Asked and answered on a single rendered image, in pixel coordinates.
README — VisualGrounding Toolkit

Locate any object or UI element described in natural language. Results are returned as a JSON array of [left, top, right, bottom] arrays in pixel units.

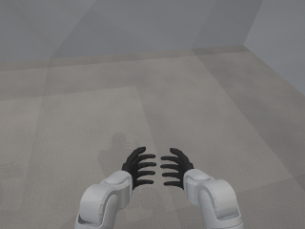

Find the robot left forearm
[[74, 170, 133, 229]]

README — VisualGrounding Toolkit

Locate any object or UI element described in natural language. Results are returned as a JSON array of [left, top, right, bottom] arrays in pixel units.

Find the robot left hand
[[121, 146, 157, 190]]

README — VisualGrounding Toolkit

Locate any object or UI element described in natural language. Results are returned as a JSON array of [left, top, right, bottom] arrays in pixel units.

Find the robot right hand
[[160, 148, 194, 190]]

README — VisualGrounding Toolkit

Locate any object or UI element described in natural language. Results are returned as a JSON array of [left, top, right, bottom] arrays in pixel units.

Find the robot right forearm
[[183, 169, 245, 229]]

